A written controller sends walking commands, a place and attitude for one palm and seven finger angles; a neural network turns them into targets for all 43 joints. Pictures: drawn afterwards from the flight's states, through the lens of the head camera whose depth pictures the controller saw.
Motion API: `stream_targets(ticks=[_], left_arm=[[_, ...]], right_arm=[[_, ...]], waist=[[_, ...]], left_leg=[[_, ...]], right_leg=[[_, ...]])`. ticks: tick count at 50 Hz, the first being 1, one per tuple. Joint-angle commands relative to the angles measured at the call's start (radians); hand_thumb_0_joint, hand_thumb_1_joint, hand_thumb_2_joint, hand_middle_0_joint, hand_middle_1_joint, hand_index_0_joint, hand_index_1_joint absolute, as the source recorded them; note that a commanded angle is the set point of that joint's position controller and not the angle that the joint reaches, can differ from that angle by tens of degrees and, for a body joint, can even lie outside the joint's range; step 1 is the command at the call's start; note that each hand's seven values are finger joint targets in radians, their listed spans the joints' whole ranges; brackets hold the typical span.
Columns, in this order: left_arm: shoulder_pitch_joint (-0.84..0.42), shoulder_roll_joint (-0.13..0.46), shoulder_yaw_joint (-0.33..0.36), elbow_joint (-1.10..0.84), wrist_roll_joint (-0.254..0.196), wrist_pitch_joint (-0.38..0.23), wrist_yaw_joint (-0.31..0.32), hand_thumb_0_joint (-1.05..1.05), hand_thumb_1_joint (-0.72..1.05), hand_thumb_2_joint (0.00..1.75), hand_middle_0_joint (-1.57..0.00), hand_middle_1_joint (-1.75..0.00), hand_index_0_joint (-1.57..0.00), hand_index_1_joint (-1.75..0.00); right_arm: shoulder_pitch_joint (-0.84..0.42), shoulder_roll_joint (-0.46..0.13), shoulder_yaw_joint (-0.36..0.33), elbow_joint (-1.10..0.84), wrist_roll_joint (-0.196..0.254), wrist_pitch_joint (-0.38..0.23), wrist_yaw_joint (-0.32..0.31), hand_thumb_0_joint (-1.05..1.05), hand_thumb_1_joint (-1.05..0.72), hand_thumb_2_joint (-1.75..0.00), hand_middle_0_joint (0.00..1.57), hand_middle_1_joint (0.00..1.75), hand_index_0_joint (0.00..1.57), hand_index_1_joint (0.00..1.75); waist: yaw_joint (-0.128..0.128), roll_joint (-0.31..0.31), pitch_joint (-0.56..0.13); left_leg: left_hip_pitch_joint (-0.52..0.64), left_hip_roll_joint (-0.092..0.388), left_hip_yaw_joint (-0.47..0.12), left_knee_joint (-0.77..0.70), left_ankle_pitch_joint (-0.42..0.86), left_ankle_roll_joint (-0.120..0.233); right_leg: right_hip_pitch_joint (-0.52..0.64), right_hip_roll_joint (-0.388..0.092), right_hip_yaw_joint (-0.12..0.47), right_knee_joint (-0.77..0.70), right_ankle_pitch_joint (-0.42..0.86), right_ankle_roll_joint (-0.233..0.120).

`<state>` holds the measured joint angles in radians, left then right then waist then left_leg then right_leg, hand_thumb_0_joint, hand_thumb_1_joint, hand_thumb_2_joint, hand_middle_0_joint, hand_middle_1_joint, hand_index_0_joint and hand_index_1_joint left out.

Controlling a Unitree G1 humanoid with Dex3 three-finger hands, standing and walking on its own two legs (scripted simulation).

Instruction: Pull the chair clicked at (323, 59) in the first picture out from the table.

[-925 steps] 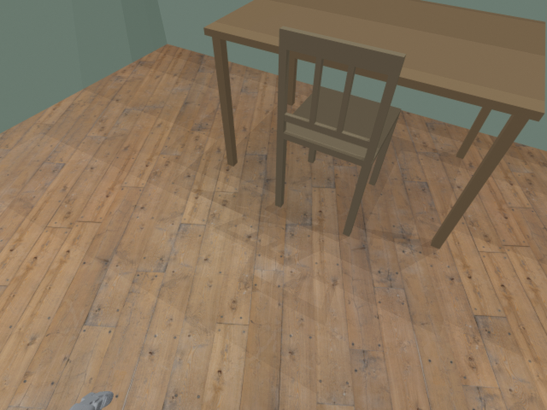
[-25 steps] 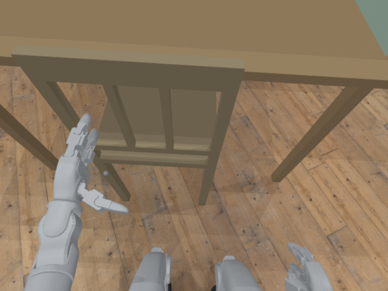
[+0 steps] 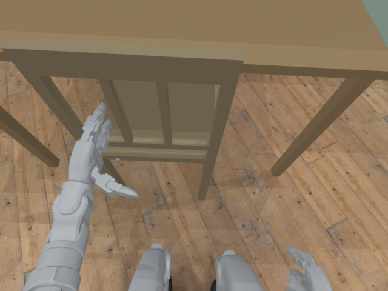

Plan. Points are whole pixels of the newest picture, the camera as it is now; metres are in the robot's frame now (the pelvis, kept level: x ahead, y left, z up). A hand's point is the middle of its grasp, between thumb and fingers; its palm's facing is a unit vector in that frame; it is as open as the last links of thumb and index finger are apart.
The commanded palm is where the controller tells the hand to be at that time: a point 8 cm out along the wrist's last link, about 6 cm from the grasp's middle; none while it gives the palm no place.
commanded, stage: push the fingers through the gap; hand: left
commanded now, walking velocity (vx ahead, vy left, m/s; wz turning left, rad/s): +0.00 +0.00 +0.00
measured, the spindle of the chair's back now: (118, 113) +0.49 +0.18 +0.00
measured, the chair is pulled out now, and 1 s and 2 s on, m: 0.00 0.00 0.00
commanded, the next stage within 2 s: hook a spindle and tug to test in 1.26 s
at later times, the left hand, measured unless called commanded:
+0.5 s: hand (121, 135) +0.43 +0.16 +0.02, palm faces -0.02 -1.00 -0.05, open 16.9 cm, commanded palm +0.41 +0.21 +0.02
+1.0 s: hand (123, 119) +0.47 +0.16 +0.02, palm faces -0.03 -1.00 -0.04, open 16.9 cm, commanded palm +0.44 +0.20 +0.02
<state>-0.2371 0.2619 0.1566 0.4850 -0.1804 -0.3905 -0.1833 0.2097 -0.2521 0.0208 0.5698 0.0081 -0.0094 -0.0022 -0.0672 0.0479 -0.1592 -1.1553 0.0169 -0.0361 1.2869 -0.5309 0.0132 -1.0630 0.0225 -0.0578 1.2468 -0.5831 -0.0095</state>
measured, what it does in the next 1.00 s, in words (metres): stands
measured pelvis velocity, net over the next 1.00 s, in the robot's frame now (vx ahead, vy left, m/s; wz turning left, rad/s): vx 0.00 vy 0.01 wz -0.02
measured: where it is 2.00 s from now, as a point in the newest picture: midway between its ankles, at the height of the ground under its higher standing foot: outside the picture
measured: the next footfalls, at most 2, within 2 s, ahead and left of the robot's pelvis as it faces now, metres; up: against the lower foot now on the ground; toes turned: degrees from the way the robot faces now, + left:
none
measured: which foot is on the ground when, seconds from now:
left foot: down 0.00-1.00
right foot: down 0.00-1.00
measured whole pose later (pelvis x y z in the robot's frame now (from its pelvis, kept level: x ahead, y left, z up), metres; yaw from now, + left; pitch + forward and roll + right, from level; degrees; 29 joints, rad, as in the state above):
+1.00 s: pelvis +0.00 +0.01 -0.01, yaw -1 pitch +26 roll -4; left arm -0.64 0.35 0.30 0.89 -0.11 -0.47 -0.16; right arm 0.27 -0.26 0.02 0.61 -0.02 0.05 0.02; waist -0.14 0.05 -0.15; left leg -1.24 0.03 -0.03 1.30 -0.53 0.02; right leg -1.15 0.03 -0.05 1.26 -0.57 0.00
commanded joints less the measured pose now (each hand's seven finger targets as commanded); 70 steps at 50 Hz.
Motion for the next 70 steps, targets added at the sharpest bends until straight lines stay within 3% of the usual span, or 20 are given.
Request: stream_targets(ticks=[1,3,7,11,15,17,20,22,25,30,37,41,45,49,51,54,59,62,66,70], left_arm=[[-0.305,0.173,0.099,-0.178,-0.017,-0.088,0.016,0.00,-0.50,0.30,-0.06,-0.08,-0.06,-0.08],[-0.324,0.193,0.128,-0.128,-0.004,-0.106,0.032,0.00,-0.50,0.30,-0.06,-0.08,-0.06,-0.08],[-0.389,0.166,0.081,-0.152,0.021,-0.141,0.036,0.00,-0.50,0.30,-0.06,-0.08,-0.06,-0.08],[-0.393,0.137,0.046,-0.080,0.015,-0.118,0.006,0.00,-0.50,0.30,-0.06,-0.08,-0.06,-0.08],[-0.438,0.185,0.102,0.014,0.006,-0.088,-0.001,0.00,-0.50,0.30,-0.06,-0.08,-0.06,-0.08],[-0.448,0.212,0.134,0.016,0.006,-0.092,0.005,0.00,-0.50,0.30,-0.06,-0.08,-0.06,-0.08],[-0.521,0.206,0.125,0.005,0.011,-0.116,0.022,0.00,-0.50,0.30,-0.06,-0.08,-0.06,-0.08],[-0.547,0.252,0.163,0.007,0.019,-0.136,0.031,0.00,-0.50,0.30,-0.06,-0.08,-0.06,-0.08],[-0.550,0.248,0.156,0.018,0.026,-0.149,0.023,0.00,-0.50,0.30,-0.06,-0.08,-0.06,-0.08],[-0.569,0.225,0.139,0.151,0.029,-0.117,-0.010,0.00,-0.50,0.30,-0.06,-0.08,-0.06,-0.08],[-0.676,0.254,0.149,0.080,0.019,-0.143,-0.013,0.00,-0.50,0.30,-0.06,-0.08,-0.06,-0.08],[-0.767,0.262,0.149,0.173,0.050,-0.149,0.015,0.00,-0.50,0.30,-0.06,-0.08,-0.06,-0.08],[-0.722,0.298,0.193,0.238,0.063,-0.145,0.024,0.00,-0.50,0.30,-0.06,-0.08,-0.06,-0.08],[-0.673,0.262,0.166,0.176,0.054,-0.143,0.014,0.00,-0.50,0.30,-0.06,-0.08,-0.06,-0.08],[-0.646,0.246,0.158,0.172,0.047,-0.136,0.011,0.00,-0.50,0.30,-0.06,-0.08,-0.06,-0.08],[-0.689,0.257,0.166,0.192,0.044,-0.130,0.019,0.00,-0.50,0.30,-0.06,-0.08,-0.06,-0.08],[-0.750,0.290,0.183,0.133,0.054,-0.177,0.030,0.00,-0.50,0.30,-0.06,-0.08,-0.06,-0.08],[-0.714,0.246,0.147,0.109,0.052,-0.189,0.025,0.00,-0.50,0.30,-0.06,-0.08,-0.06,-0.08],[-0.679,0.189,0.106,0.217,0.054,-0.148,0.013,0.00,-0.50,0.30,-0.06,-0.08,-0.06,-0.08],[-0.701,0.241,0.155,0.251,0.051,-0.132,0.021,0.00,-0.50,0.30,-0.10,-0.19,-0.10,-0.19]], right_arm=[[0.053,-0.150,-0.064,-0.093,0.002,-0.043,-0.023,0.00,-0.90,-0.90,0.20,0.30,0.20,0.30],[0.057,-0.147,-0.061,-0.086,-0.001,-0.041,-0.022,0.00,-0.90,-0.90,0.20,0.30,0.20,0.30],[0.069,-0.146,-0.065,-0.080,-0.009,-0.045,-0.013,0.00,-0.90,-0.90,0.20,0.30,0.20,0.30],[0.085,-0.154,-0.069,-0.067,-0.005,-0.038,-0.009,0.00,-0.90,-0.90,0.20,0.30,0.20,0.30],[0.097,-0.162,-0.066,-0.060,-0.001,-0.024,-0.013,0.00,-0.90,-0.90,0.20,0.30,0.20,0.30],[0.099,-0.160,-0.066,-0.065,-0.001,-0.020,-0.012,0.00,-0.90,-0.90,0.20,0.30,0.20,0.30],[0.106,-0.154,-0.064,-0.064,-0.008,-0.019,-0.008,0.00,-0.90,-0.90,0.20,0.30,0.20,0.30],[0.115,-0.157,-0.067,-0.055,-0.012,-0.017,-0.008,0.00,-0.90,-0.90,0.20,0.30,0.20,0.30],[0.124,-0.156,-0.067,-0.055,-0.014,-0.016,-0.004,0.00,-0.90,-0.90,0.20,0.30,0.20,0.30],[0.143,-0.163,-0.067,-0.042,-0.011,0.001,-0.001,0.00,-0.90,-0.90,0.20,0.30,0.20,0.30],[0.159,-0.167,-0.071,-0.034,-0.013,0.004,-0.002,0.00,-0.90,-0.90,0.20,0.30,0.20,0.30],[0.176,-0.170,-0.067,-0.004,-0.021,0.009,-0.001,0.00,-0.90,-0.90,0.20,0.30,0.20,0.30],[0.180,-0.175,-0.065,-0.020,-0.028,0.024,0.004,0.00,-0.90,-0.90,0.20,0.30,0.20,0.30],[0.175,-0.169,-0.069,-0.045,-0.024,0.041,0.016,0.00,-0.90,-0.90,0.20,0.30,0.20,0.30],[0.177,-0.169,-0.070,-0.050,-0.021,0.046,0.020,0.00,-0.90,-0.90,0.20,0.30,0.20,0.30],[0.179,-0.170,-0.069,-0.037,-0.018,0.054,0.016,0.00,-0.90,-0.90,0.20,0.30,0.20,0.30],[0.178,-0.166,-0.068,-0.031,-0.024,0.045,0.008,0.00,-0.90,-0.90,0.20,0.30,0.20,0.30],[0.175,-0.161,-0.070,-0.030,-0.026,0.042,0.013,0.00,-0.90,-0.90,0.20,0.30,0.20,0.30],[0.179,-0.164,-0.072,-0.018,-0.022,0.051,0.017,0.00,-0.90,-0.90,0.20,0.30,0.20,0.30],[0.174,-0.171,-0.068,-0.026,-0.021,0.059,0.012,0.00,-0.90,-0.90,0.20,0.30,0.20,0.30]], waist=[[-0.033,-0.016,-0.401],[-0.027,-0.017,-0.378],[-0.029,0.076,-0.445],[-0.052,0.041,-0.444],[-0.052,0.004,-0.390],[-0.038,0.012,-0.422],[-0.048,0.045,-0.435],[-0.045,0.036,-0.470],[-0.049,0.042,-0.498],[-0.072,0.021,-0.430],[-0.071,0.070,-0.517],[-0.100,0.054,-0.450],[-0.075,0.065,-0.479],[-0.061,0.091,-0.540],[-0.065,0.068,-0.530],[-0.090,0.012,-0.459],[-0.081,0.063,-0.491],[-0.072,0.123,-0.532],[-0.096,0.070,-0.447],[-0.089,0.032,-0.418]], left_leg=[[0.342,-0.006,-0.020,-0.150,0.299,0.015],[0.303,-0.008,-0.016,-0.147,0.282,0.012],[0.388,-0.007,-0.019,-0.146,0.325,0.005],[0.390,-0.005,-0.020,-0.145,0.333,0.009],[0.320,-0.010,-0.014,-0.146,0.287,0.015],[0.321,-0.010,-0.010,-0.146,0.309,0.013],[0.347,-0.009,-0.012,-0.139,0.335,0.012],[0.344,-0.008,-0.008,-0.129,0.346,0.012],[0.350,-0.009,-0.004,-0.122,0.372,0.014],[0.305,-0.010,-0.003,-0.120,0.333,0.017],[0.416,0.000,-0.024,-0.126,0.417,0.009],[0.376,0.002,-0.034,-0.116,0.356,0.011],[0.362,-0.004,-0.028,-0.118,0.366,0.010],[0.435,0.001,-0.027,-0.133,0.438,0.004],[0.429,0.004,-0.029,-0.136,0.443,0.005],[0.353,0.001,-0.022,-0.135,0.364,0.015],[0.388,0.000,-0.021,-0.130,0.377,0.011],[0.470,0.002,-0.030,-0.135,0.442,0.001],[0.423,0.003,-0.034,-0.140,0.389,0.004],[0.349,-0.004,-0.025,-0.136,0.325,0.014]], right_leg=[[0.153,0.007,0.023,-0.180,0.298,-0.011],[0.150,0.007,0.024,-0.170,0.287,-0.012],[0.120,0.005,0.023,-0.159,0.302,-0.019],[0.121,0.007,0.021,-0.173,0.317,-0.016],[0.131,0.008,0.026,-0.181,0.296,-0.015],[0.153,0.005,0.029,-0.174,0.319,-0.015],[0.133,0.007,0.028,-0.166,0.332,-0.016],[0.152,0.007,0.035,-0.159,0.350,-0.013],[0.168,0.009,0.039,-0.153,0.386,-0.013],[0.131,0.010,0.034,-0.163,0.353,-0.012],[0.113,0.012,0.022,-0.158,0.380,-0.018],[0.041,0.014,0.013,-0.153,0.310,-0.015],[0.066,0.015,0.013,-0.143,0.322,-0.021],[0.097,0.016,0.011,-0.150,0.373,-0.023],[0.100,0.018,0.008,-0.155,0.379,-0.021],[0.104,0.019,0.015,-0.168,0.345,-0.012],[0.098,0.017,0.021,-0.160,0.345,-0.016],[0.079,0.019,0.012,-0.157,0.366,-0.023],[0.044,0.018,0.001,-0.170,0.326,-0.019],[0.062,0.016,0.010,-0.171,0.297,-0.018]])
